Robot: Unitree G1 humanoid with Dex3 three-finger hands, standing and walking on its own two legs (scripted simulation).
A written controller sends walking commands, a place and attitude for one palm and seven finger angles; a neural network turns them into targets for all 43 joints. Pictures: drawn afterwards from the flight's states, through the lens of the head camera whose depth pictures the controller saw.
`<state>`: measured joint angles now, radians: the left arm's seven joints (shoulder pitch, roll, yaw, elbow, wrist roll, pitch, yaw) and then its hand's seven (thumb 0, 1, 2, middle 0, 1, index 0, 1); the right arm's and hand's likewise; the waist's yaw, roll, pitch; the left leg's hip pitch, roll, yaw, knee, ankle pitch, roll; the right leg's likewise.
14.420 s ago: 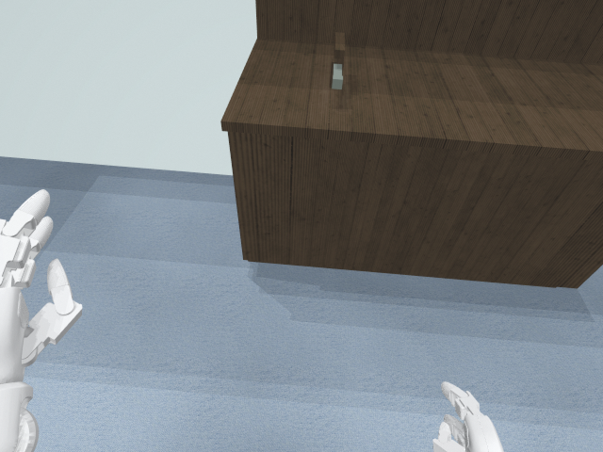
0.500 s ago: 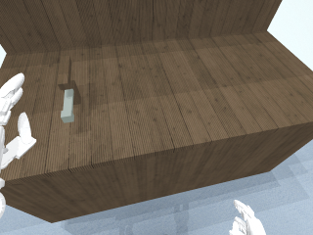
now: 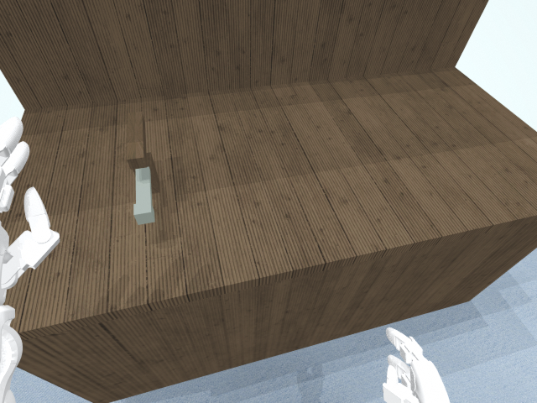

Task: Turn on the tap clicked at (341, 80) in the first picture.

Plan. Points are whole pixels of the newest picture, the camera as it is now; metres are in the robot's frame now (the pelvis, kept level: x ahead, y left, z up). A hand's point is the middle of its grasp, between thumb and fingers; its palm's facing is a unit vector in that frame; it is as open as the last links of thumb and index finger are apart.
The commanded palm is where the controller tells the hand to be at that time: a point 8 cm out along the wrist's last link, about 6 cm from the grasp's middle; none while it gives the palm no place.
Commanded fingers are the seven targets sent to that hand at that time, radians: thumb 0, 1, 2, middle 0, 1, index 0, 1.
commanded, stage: come to a stop and stand still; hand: left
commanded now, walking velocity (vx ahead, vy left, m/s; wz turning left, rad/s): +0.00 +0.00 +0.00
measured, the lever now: (144, 213) +0.39 +0.26 +0.02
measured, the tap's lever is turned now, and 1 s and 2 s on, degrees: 0 0 0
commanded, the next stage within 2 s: look again from close up in 0.44 s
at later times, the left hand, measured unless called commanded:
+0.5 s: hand (39, 230) +0.23 +0.28 +0.19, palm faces +0.40 -0.85 -0.35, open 7.4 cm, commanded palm +0.17 +0.31 +0.18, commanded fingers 0.00 0.90 0.90 -0.20 -0.30 -0.20 -0.30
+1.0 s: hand (43, 247) +0.22 +0.27 +0.17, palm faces +0.43 -0.84 -0.33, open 7.4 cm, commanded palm +0.17 +0.30 +0.18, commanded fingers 0.00 0.90 0.90 -0.20 -0.30 -0.20 -0.30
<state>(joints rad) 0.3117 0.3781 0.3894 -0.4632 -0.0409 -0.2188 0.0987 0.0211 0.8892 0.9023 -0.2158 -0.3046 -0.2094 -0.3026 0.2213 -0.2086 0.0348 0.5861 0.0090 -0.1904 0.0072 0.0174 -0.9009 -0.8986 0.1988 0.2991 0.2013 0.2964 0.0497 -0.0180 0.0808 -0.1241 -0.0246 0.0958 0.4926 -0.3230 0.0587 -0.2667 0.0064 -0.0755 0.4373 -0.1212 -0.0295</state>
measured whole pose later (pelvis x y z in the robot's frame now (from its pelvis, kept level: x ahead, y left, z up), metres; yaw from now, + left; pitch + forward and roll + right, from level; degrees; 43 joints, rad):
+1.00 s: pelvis +0.01 +0.02 +0.00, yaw +0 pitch -3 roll -1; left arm 0.37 0.36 0.36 -0.43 -0.05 -0.21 0.10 0.01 0.89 0.90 -0.21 -0.30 -0.20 -0.30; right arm 0.20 -0.18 0.02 0.56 0.01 -0.11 -0.01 0.02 -0.90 -0.90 0.20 0.30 0.20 0.30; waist 0.04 -0.03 0.05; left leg -0.10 -0.05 0.10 0.46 -0.32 0.08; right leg -0.25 -0.02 -0.06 0.43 -0.13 0.00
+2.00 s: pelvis +0.01 -0.06 +0.00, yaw -2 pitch -1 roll +1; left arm 0.25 0.48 0.45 -0.31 -0.05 -0.20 0.07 0.02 0.89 0.90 -0.22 -0.30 -0.21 -0.30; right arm 0.23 -0.20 0.01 0.57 0.01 -0.15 -0.01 0.01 -0.90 -0.90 0.20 0.30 0.20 0.30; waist 0.07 -0.04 0.08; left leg -0.18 0.03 0.04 0.49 -0.29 -0.02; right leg -0.30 0.07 -0.08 0.46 -0.15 0.00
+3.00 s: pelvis +0.02 +0.02 +0.00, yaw +0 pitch -2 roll -1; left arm 0.40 0.36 0.36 -0.47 -0.04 -0.22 0.09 0.02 0.89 0.90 -0.21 -0.30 -0.21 -0.30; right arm 0.20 -0.18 0.02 0.57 0.01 -0.11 0.00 0.02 -0.90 -0.90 0.20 0.30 0.20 0.30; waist 0.02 -0.02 0.10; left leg -0.13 -0.07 0.03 0.47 -0.30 0.07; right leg -0.23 -0.01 -0.06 0.42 -0.15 0.00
